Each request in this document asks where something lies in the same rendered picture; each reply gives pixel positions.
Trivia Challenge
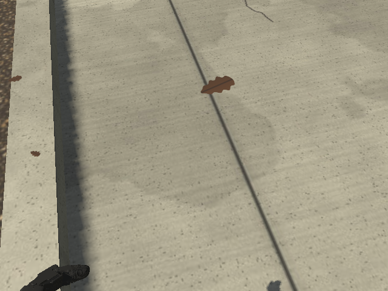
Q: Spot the robot left hand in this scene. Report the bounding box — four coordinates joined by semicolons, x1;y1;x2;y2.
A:
20;264;90;291

